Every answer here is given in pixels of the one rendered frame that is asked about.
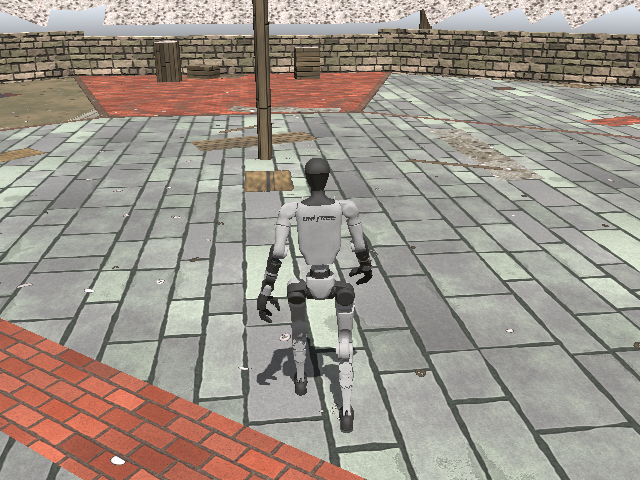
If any right robot hand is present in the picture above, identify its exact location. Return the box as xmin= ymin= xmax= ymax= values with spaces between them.
xmin=349 ymin=266 xmax=373 ymax=285

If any robot left foot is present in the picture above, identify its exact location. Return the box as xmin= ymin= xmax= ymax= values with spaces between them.
xmin=294 ymin=372 xmax=308 ymax=396

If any left robot hand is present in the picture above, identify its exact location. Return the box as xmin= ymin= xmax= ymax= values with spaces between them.
xmin=257 ymin=293 xmax=280 ymax=323

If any right robot upper arm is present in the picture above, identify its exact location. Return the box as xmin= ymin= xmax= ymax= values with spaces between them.
xmin=339 ymin=200 xmax=366 ymax=253

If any robot left forearm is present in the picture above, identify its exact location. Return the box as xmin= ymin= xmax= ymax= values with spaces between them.
xmin=260 ymin=244 xmax=282 ymax=296

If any robot right forearm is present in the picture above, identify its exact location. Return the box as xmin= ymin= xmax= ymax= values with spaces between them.
xmin=355 ymin=237 xmax=372 ymax=271

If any left robot upper arm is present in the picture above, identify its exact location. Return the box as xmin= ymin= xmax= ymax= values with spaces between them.
xmin=272 ymin=202 xmax=298 ymax=259

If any robot head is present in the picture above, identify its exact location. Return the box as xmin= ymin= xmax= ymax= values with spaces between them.
xmin=301 ymin=158 xmax=335 ymax=206

